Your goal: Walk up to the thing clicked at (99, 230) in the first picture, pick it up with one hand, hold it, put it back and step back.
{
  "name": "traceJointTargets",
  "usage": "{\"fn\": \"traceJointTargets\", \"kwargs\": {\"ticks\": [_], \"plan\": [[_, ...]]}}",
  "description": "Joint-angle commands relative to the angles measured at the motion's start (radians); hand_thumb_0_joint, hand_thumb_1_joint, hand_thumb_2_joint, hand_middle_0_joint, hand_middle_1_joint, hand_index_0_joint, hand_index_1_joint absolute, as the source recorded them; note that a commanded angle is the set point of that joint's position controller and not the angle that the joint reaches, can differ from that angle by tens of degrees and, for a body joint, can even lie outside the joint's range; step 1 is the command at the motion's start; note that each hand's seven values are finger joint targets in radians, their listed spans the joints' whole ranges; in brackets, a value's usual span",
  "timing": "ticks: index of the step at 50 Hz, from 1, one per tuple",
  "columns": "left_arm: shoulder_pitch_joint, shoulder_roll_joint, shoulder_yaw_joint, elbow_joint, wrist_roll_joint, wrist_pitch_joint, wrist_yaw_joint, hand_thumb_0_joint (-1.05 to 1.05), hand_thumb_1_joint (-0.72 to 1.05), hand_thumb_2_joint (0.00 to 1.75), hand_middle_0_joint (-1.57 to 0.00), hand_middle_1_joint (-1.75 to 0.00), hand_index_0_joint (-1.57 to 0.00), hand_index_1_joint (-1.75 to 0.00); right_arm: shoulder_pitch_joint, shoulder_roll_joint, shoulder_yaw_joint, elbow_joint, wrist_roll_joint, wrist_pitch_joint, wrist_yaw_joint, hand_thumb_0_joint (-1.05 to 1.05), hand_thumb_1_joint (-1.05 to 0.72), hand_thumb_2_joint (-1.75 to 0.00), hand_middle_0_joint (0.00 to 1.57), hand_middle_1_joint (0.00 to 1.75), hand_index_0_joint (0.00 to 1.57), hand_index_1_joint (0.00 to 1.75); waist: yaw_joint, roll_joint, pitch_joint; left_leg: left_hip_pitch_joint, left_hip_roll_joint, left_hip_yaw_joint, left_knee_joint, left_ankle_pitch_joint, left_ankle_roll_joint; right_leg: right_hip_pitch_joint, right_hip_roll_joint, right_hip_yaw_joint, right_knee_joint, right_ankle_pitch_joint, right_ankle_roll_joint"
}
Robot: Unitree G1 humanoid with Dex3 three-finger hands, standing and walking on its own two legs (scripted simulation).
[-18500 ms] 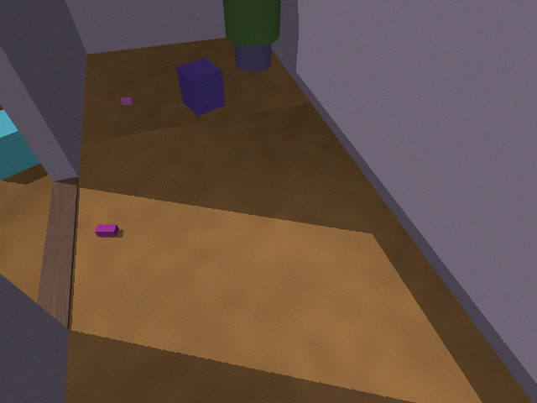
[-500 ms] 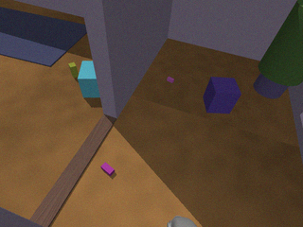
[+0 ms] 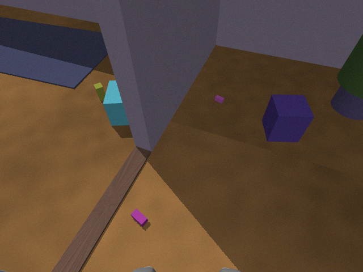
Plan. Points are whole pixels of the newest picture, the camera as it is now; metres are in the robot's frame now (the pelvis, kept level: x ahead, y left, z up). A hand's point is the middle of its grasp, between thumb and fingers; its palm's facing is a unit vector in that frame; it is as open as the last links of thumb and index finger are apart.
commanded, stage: walk up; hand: left
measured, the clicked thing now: (139, 217) +0.48 +0.26 -0.73
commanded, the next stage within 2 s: stand in 1.32 s
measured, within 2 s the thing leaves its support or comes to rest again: neither
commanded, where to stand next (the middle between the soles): +0.10 +0.01 m, yaw -1 degrees
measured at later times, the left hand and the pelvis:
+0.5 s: hand out of the picture +0.10 +0.27 -0.13, palm faces +0.00 -0.93 -0.36, open 7.4 cm; pelvis +0.03 +0.01 +0.02, yaw +0 degrees
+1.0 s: hand out of the picture +0.13 +0.26 -0.12, palm faces -0.03 -0.94 -0.33, open 7.4 cm; pelvis +0.04 +0.01 +0.03, yaw -1 degrees
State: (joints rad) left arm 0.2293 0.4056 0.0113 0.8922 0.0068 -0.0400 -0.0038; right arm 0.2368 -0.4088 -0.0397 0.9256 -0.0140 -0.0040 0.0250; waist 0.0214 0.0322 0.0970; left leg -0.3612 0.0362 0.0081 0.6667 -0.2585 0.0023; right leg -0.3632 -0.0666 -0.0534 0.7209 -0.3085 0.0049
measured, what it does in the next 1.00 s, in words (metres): stands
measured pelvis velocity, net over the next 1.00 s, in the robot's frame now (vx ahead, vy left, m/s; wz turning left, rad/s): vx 0.04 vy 0.01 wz -0.01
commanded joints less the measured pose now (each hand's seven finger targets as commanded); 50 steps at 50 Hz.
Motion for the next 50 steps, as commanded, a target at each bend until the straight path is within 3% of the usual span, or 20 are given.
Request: {"fn": "traceJointTargets", "kwargs": {"ticks": [1, 2, 4, 5, 7, 8, 11, 14, 16, 19, 26, 32, 39, 50], "plan": [[-0.003, 0.175, 0.046, -0.025, -0.029, 0.010, 0.021, 0.00, 0.90, 0.90, -0.20, -0.30, -0.20, -0.30, -0.053, -0.289, -0.064, -0.055, 0.005, -0.032, -0.023, 0.00, -0.90, -0.90, 0.20, 0.30, 0.20, 0.30, 0.006, 0.125, -0.114, 0.013, 0.267, -0.379, -0.304, -0.087, 0.174, -0.006, 0.042, 0.015, 0.017, -0.182, -0.034], [0.012, 0.205, 0.056, 0.011, -0.019, 0.012, 0.023, 0.00, 0.90, 0.90, -0.20, -0.30, -0.20, -0.30, -0.104, -0.272, -0.058, -0.054, 0.006, -0.027, -0.018, 0.00, -0.90, -0.90, 0.20, 0.30, 0.20, 0.30, 0.016, 0.100, -0.098, -0.064, 0.252, -0.345, -0.295, -0.138, 0.192, 0.085, 0.023, 0.040, 0.024, -0.192, -0.032], [0.006, 0.182, 0.049, 0.048, -0.014, 0.005, 0.017, 0.00, 0.90, 0.90, -0.20, -0.30, -0.20, -0.30, -0.143, -0.210, -0.030, -0.033, 0.009, -0.019, -0.019, 0.00, -0.90, -0.90, 0.20, 0.30, 0.20, 0.30, 0.031, 0.065, -0.084, -0.070, 0.153, -0.200, -0.246, -0.126, 0.106, 0.119, 0.008, 0.056, -0.131, -0.072, -0.041], [-0.008, 0.203, 0.051, 0.061, -0.011, 0.001, 0.015, 0.00, 0.90, 0.90, -0.20, -0.30, -0.20, -0.30, -0.157, -0.202, -0.025, -0.026, 0.011, -0.017, -0.018, 0.00, -0.90, -0.90, 0.20, 0.30, 0.20, 0.30, 0.020, 0.075, -0.075, -0.062, 0.116, -0.159, -0.223, -0.133, 0.073, 0.114, -0.020, 0.086, -0.185, -0.025, -0.046], [-0.065, 0.231, 0.049, 0.069, -0.004, -0.007, 0.015, 0.00, 0.90, 0.90, -0.20, -0.30, -0.20, -0.30, -0.140, -0.186, -0.014, 0.004, 0.014, -0.014, -0.014, 0.00, -0.90, -0.90, 0.20, 0.30, 0.20, 0.30, -0.007, 0.049, -0.060, -0.012, 0.082, -0.139, -0.214, -0.180, 0.045, 0.053, -0.075, 0.181, -0.261, -0.071, -0.067], [-0.100, 0.227, 0.045, 0.075, -0.005, -0.006, 0.013, 0.00, 0.90, 0.90, -0.20, -0.30, -0.20, -0.30, -0.127, -0.190, -0.014, 0.023, 0.013, -0.014, -0.014, 0.00, -0.90, -0.90, 0.20, 0.30, 0.20, 0.30, -0.025, 0.043, -0.061, 0.033, 0.084, -0.143, -0.234, -0.178, 0.048, 0.027, -0.071, 0.168, -0.262, -0.068, -0.066], [-0.106, 0.196, 0.031, 0.112, -0.013, -0.009, 0.011, 0.00, 0.90, 0.90, -0.20, -0.30, -0.20, -0.30, -0.162, -0.191, -0.008, 0.048, 0.014, -0.023, -0.015, 0.00, -0.90, -0.90, 0.20, 0.30, 0.20, 0.30, -0.007, 0.044, -0.100, 0.076, 0.109, -0.153, -0.251, -0.058, 0.061, 0.088, -0.035, 0.111, -0.259, 0.048, -0.043], [-0.116, 0.200, 0.031, 0.145, -0.012, -0.015, 0.013, 0.00, 0.90, 0.90, -0.20, -0.30, -0.20, -0.30, -0.182, -0.179, 0.000, 0.066, 0.022, -0.028, -0.017, 0.00, -0.90, -0.90, 0.20, 0.30, 0.20, 0.30, -0.009, 0.001, -0.152, 0.138, 0.103, -0.110, -0.217, 0.151, 0.054, 0.155, -0.057, 0.113, -0.278, 0.220, -0.036], [-0.134, 0.197, 0.029, 0.159, -0.017, -0.014, 0.014, 0.00, 0.90, 0.90, -0.20, -0.30, -0.20, -0.30, -0.188, -0.176, -0.002, 0.086, 0.026, -0.025, -0.019, 0.00, -0.90, -0.90, 0.20, 0.30, 0.20, 0.30, -0.013, -0.004, -0.153, 0.182, 0.096, -0.092, -0.220, 0.202, 0.044, 0.145, -0.071, 0.122, -0.294, 0.258, -0.034], [-0.161, 0.181, 0.023, 0.175, -0.017, -0.008, 0.014, 0.00, 0.90, 0.90, -0.20, -0.30, -0.20, -0.30, -0.213, -0.176, -0.006, 0.109, 0.022, -0.018, -0.020, 0.00, -0.90, -0.90, 0.20, 0.30, 0.20, 0.30, -0.016, -0.007, -0.143, 0.193, 0.104, -0.095, -0.266, 0.166, 0.043, 0.151, -0.068, 0.110, -0.331, 0.213, -0.029], [-0.192, 0.170, 0.022, 0.211, -0.010, -0.004, 0.012, 0.00, 0.90, 0.90, -0.20, -0.30, -0.20, -0.30, -0.248, -0.164, -0.005, 0.149, 0.023, -0.014, -0.019, 0.00, -0.90, -0.90, 0.20, 0.30, 0.20, 0.30, -0.014, -0.043, -0.163, 0.248, 0.101, -0.074, -0.314, 0.208, 0.031, 0.204, -0.083, 0.109, -0.396, 0.253, -0.019], [-0.223, 0.168, 0.025, 0.219, -0.009, 0.001, 0.010, 0.00, 0.90, 0.90, -0.20, -0.30, -0.20, -0.30, -0.249, -0.155, -0.001, 0.176, 0.018, -0.011, -0.017, 0.00, -0.90, -0.90, 0.20, 0.30, 0.20, 0.30, -0.015, -0.049, -0.137, 0.252, 0.097, -0.068, -0.358, 0.178, 0.015, 0.212, -0.085, 0.116, -0.441, 0.210, -0.012], [-0.220, 0.165, 0.028, 0.219, -0.002, 0.006, 0.009, 0.00, 0.90, 0.90, -0.20, -0.30, -0.20, -0.30, -0.252, -0.156, -0.001, 0.176, 0.014, -0.014, -0.016, 0.00, -0.90, -0.90, 0.20, 0.30, 0.20, 0.30, -0.013, -0.027, -0.117, 0.221, 0.096, -0.075, -0.396, 0.097, 0.014, 0.220, -0.074, 0.107, -0.455, 0.174, -0.007], [-0.209, 0.157, 0.035, 0.213, -0.001, 0.011, 0.008, 0.00, 0.90, 0.90, -0.20, -0.30, -0.20, -0.30, -0.221, -0.159, -0.007, 0.175, 0.010, -0.019, -0.021, 0.00, -0.90, -0.90, 0.20, 0.30, 0.20, 0.30, -0.017, -0.009, -0.137, 0.211, 0.104, -0.082, -0.405, 0.126, 0.017, 0.254, -0.070, 0.094, -0.437, 0.191, -0.011]]}}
